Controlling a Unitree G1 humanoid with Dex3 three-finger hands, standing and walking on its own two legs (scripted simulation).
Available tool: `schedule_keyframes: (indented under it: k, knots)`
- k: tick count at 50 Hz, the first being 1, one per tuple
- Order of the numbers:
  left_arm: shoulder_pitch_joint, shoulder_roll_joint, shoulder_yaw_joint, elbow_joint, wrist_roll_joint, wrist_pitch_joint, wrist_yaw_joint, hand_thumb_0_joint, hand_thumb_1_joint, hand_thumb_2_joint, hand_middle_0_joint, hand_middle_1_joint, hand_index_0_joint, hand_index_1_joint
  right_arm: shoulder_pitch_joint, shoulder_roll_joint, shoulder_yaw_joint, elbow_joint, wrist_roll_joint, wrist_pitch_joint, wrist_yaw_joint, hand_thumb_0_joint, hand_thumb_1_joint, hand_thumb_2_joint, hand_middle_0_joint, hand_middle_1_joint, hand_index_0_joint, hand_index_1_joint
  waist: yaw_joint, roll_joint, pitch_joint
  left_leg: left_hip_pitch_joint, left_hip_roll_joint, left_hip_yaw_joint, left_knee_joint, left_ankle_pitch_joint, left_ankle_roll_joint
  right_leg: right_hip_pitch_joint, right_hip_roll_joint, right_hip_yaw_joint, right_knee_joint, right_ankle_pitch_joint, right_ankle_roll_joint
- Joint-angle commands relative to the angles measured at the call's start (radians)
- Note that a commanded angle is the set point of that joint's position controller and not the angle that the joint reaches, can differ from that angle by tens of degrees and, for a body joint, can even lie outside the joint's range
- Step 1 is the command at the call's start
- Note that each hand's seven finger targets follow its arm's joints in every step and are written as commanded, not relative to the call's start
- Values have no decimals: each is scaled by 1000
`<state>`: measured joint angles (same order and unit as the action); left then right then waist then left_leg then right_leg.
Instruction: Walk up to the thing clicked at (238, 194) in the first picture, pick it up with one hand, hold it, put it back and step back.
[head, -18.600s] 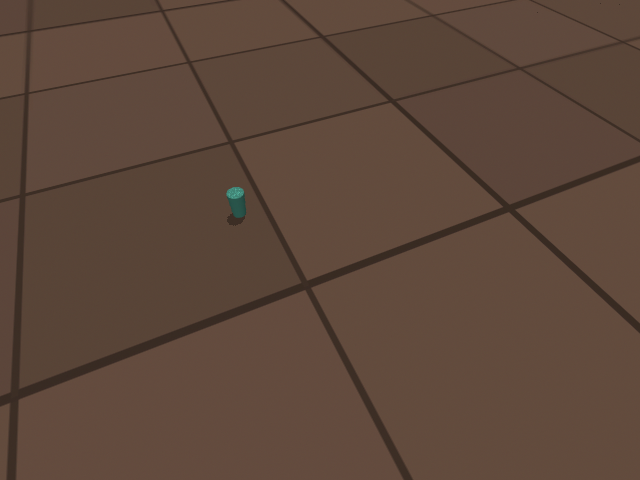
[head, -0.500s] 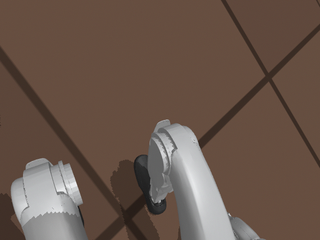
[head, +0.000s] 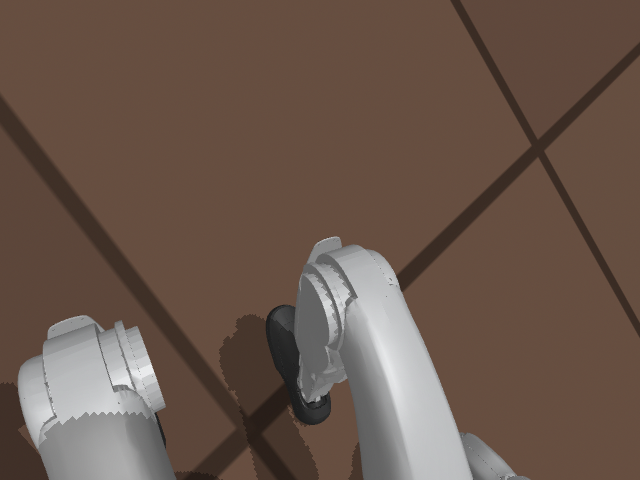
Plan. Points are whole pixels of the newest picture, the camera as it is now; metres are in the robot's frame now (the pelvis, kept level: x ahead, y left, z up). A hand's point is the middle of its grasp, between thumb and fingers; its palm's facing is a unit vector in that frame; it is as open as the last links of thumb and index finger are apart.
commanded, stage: withdraw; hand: left
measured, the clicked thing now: out of the picture +0.46 +0.29 -0.25
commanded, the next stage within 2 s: go down in 1.00 s
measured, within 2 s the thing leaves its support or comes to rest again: neither
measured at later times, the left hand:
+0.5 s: hand out of the picture +0.48 +0.35 -0.09, palm faces -0.32 -0.06 -0.95, open 13.0 cm
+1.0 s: hand out of the picture +0.45 +0.33 -0.04, palm faces -0.45 -0.07 -0.89, open 13.7 cm
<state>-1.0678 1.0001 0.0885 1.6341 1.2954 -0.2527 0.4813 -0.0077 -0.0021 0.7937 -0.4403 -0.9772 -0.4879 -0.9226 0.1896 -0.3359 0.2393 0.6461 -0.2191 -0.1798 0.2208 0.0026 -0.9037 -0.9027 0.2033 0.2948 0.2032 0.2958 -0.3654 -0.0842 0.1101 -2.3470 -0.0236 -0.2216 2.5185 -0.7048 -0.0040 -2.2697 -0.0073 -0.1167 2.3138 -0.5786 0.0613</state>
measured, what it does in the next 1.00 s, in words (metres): rises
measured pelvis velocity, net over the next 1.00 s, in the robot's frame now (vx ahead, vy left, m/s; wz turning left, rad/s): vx -0.01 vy -0.01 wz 0.13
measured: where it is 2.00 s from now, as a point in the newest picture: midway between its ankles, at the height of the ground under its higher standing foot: (233, 429)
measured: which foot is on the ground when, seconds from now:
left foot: down 0.00-1.00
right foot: down 0.00-1.00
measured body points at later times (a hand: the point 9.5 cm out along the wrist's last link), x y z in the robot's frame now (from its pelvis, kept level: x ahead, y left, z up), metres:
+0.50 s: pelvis +0.01 +0.00 +0.04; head +0.24 +0.09 +0.42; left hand +0.49 +0.35 -0.04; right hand +0.08 -0.27 -0.05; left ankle +0.07 +0.12 -0.28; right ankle +0.13 -0.13 -0.28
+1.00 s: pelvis -0.01 -0.01 +0.09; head +0.21 +0.08 +0.47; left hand +0.46 +0.33 +0.01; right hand +0.09 -0.29 -0.01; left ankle +0.07 +0.12 -0.28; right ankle +0.13 -0.13 -0.28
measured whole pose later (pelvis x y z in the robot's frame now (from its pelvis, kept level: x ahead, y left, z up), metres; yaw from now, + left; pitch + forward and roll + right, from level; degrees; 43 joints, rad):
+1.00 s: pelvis -0.01 -0.01 +0.09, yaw +7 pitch +35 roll -7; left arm -1.00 0.74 -0.02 1.30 1.19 -0.21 0.19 0.00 -0.46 0.94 -0.19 -0.92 -0.17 -0.93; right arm 0.19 -0.32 0.05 0.67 -0.07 0.01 0.09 0.00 -0.92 -0.91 0.20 0.30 0.20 0.30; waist -0.23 0.01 -0.10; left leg -2.15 -0.02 -0.10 2.19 -0.65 0.00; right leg -2.12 -0.04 -0.03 2.09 -0.58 0.04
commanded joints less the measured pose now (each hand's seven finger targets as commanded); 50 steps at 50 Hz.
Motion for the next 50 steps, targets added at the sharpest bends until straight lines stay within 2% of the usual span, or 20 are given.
schedule_keyframes:
  k: [1,4,6,8,10,11,12,14,17,18,19,22,25,27,29,33,35,39,44,50]
  knots:
    - [-284,138,13,-165,-25,-20,52,0,169,740,-530,-1009,-607,-929,210,-307,-107,16,-1,-1,-9,0,-916,-904,200,300,199,300,-54,483,-638,516,23,101,-288,185,6,324,44,-133,-173,145,-84]
    - [-270,160,17,-162,-19,-13,56,0,112,623,-421,-939,-510,-846,202,-308,-111,24,6,-4,-10,0,-901,-902,200,299,199,299,-38,507,-643,528,24,98,-290,191,2,303,43,-133,-164,147,-86]
    - [-299,129,-3,-186,-5,-4,61,0,-48,761,-303,-779,-350,-756,214,-300,-114,31,2,-2,-8,0,-908,-899,200,300,200,300,-57,511,-667,529,22,106,-281,211,5,326,44,-130,-168,177,-83]
    - [-322,185,39,-234,-4,14,78,0,-208,803,-265,-816,-278,-802,215,-329,-141,40,4,0,-11,0,-907,-899,200,300,200,300,-32,544,-689,550,21,108,-295,206,1,304,39,-124,-161,169,-87]
    - [-294,128,25,-254,-7,38,74,0,-334,827,-254,-829,-260,-823,216,-300,-149,37,7,-6,1,0,-909,-901,200,300,200,300,-18,594,-722,608,26,108,-312,230,-8,283,37,-120,-151,181,-89]
    - [-313,146,46,-297,-9,50,77,0,-347,837,-253,-832,-255,-831,213,-311,-164,36,8,-4,2,0,-910,-902,200,300,199,300,-6,603,-750,622,24,105,-320,230,-10,269,32,-123,-154,177,-93]
    - [-283,179,72,-351,-16,64,79,0,-346,837,-262,-831,-261,-832,220,-310,-180,34,21,1,2,0,-912,-903,200,300,199,300,28,651,-823,659,22,115,-348,244,-11,313,32,-108,-158,188,-96]
    - [-228,150,79,-407,-40,103,65,0,-365,848,-249,-835,-246,-838,196,-306,-215,27,44,15,2,0,-912,-903,200,300,199,300,67,668,-863,676,18,132,-373,254,-14,303,25,-91,-164,193,-104]
    - [-239,100,61,-513,-71,157,9,0,-385,866,-240,-850,-233,-857,195,-278,-245,31,80,45,5,0,-913,-904,200,300,199,300,90,667,-947,714,15,153,-404,298,-8,327,26,-60,-189,223,-113]
    - [-234,119,74,-558,-88,170,-12,0,-388,869,-240,-850,-232,-859,198,-278,-260,31,95,59,2,0,-915,-904,200,300,199,300,113,675,-972,720,12,163,-422,304,-7,343,22,-48,-205,227,-113]
    - [-228,90,57,-571,-96,187,-43,0,-398,878,-225,-861,-219,-867,209,-271,-268,31,103,71,1,0,-914,-904,200,300,200,300,107,650,-977,732,9,165,-434,316,-5,360,21,-38,-223,233,-115]
    - [-212,8,9,-602,-122,215,-136,0,-419,899,-224,-877,-211,-891,228,-246,-286,32,125,120,-11,0,-918,-906,200,300,200,300,103,539,-958,696,3,175,-472,293,12,413,24,-20,-292,216,-115]
    - [-119,-31,-18,-551,-148,224,-249,0,-430,910,-226,-884,-208,-902,225,-229,-294,13,139,157,-37,0,-920,-907,199,300,199,300,101,399,-847,623,-7,184,-512,226,27,454,22,-1,-369,149,-114]
    - [-79,44,44,-597,-165,212,-309,0,-424,905,-232,-885,-216,-901,222,-238,-310,-24,142,182,-59,0,-921,-907,199,300,199,300,118,325,-856,606,-8,194,-529,227,35,541,20,11,-409,147,-110]
    - [-82,-54,-19,-596,-194,195,-372,0,-440,918,-223,-892,-204,-911,191,-208,-296,-60,147,195,-78,0,-921,-907,199,300,199,300,95,256,-794,559,-10,195,-547,193,40,549,21,16,-444,109,-109]
    - [-119,6,-6,-613,-211,134,-438,0,-460,931,-210,-901,-189,-922,180,-215,-283,-72,156,203,-123,0,-921,-907,199,300,199,300,96,191,-712,524,-12,201,-569,82,43,528,15,29,-509,-20,-110]
    - [-162,-31,-45,-637,-208,90,-457,0,-457,931,-200,-908,-185,-925,181,-189,-266,-60,158,203,-138,0,-917,-906,199,300,199,300,99,228,-698,530,-13,211,-579,73,38,532,15,34,-513,-30,-110]
    - [-209,3,-35,-631,-188,21,-426,0,-472,940,-175,-911,-160,-926,177,-180,-253,-54,160,193,-159,0,-913,-904,199,300,199,300,124,287,-760,581,-10,204,-601,70,33,518,10,34,-489,-7,-102]
    - [-246,-100,-93,-525,-148,26,-302,0,-483,951,-169,-921,-153,-937,186,-183,-256,-18,152,192,-153,0,-914,-904,199,300,199,300,103,355,-785,669,-4,183,-619,119,23,452,10,7,-440,74,-103]
    - [-304,-28,-42,-415,-82,58,-195,0,-474,937,-145,-939,-148,-935,208,-189,-258,22,136,174,-135,0,-909,-899,199,300,199,300,96,360,-813,645,-11,193,-570,156,26,431,6,4,-391,99,-101]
